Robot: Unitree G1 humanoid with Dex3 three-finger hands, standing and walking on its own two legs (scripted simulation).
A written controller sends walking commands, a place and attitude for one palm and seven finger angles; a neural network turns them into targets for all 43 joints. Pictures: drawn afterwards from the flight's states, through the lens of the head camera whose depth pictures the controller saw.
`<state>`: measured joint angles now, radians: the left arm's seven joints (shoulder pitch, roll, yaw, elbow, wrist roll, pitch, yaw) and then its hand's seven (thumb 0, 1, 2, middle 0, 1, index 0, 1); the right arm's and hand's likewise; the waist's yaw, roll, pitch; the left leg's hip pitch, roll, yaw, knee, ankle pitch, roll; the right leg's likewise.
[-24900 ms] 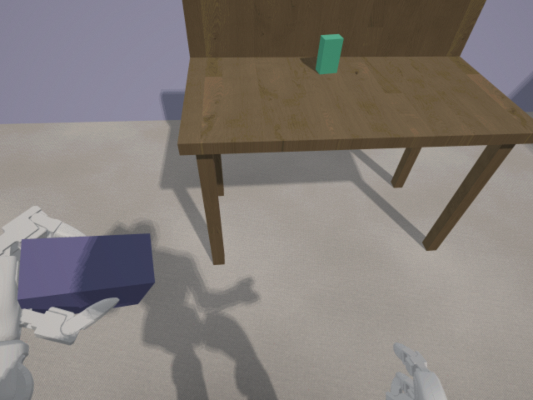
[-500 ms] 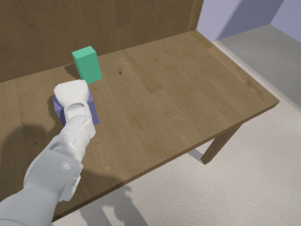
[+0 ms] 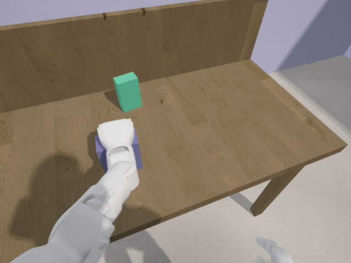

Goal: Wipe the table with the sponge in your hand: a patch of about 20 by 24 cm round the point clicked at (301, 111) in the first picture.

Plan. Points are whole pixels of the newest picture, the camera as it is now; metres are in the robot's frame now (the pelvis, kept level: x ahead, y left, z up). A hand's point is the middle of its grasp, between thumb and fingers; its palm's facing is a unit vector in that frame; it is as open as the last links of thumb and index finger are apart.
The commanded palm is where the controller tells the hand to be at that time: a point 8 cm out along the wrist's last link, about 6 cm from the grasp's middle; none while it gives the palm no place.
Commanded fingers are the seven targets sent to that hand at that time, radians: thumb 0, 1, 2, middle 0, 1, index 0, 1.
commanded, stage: wipe back along the third lane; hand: left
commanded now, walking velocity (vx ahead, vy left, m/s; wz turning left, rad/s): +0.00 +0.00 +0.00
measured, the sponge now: (121, 157) +0.39 +0.19 -0.03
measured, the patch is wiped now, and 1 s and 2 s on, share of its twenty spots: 1.00 1.00 1.00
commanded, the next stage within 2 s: slide back across to the middle lane in 1.02 s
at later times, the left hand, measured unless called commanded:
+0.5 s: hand (126, 162) +0.35 +0.16 +0.01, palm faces -0.06 -0.03 -1.00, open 9.6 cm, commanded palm +0.31 +0.13 +0.04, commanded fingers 0.00 0.10 1.30 -1.20 -1.60 -1.20 -1.60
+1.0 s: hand (131, 178) +0.31 +0.13 +0.01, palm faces -0.04 -0.05 -1.00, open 9.6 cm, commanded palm +0.26 +0.12 +0.04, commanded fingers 0.00 0.10 1.30 -1.20 -1.60 -1.20 -1.60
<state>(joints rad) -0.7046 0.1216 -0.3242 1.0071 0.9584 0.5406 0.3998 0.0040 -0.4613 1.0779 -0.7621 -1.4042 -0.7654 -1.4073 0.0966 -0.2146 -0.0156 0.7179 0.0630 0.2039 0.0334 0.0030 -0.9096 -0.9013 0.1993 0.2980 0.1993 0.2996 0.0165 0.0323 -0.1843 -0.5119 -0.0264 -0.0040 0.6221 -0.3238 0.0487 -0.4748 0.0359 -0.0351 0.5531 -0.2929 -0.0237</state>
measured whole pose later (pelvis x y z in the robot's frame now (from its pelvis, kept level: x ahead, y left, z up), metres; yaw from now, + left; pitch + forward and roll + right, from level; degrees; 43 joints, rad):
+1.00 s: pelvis -0.01 -0.03 +0.00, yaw +0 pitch +5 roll +0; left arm -0.32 0.12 -0.44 0.57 0.98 0.60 0.33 0.01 -0.45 1.08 -0.75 -1.41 -0.75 -1.42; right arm 0.05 -0.24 0.00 0.67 0.10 0.24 0.03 0.01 -0.91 -0.90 0.20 0.30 0.20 0.30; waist 0.07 0.05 -0.15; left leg -0.35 -0.01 0.00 0.56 -0.29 0.01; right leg -0.34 0.05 -0.03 0.55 -0.29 -0.06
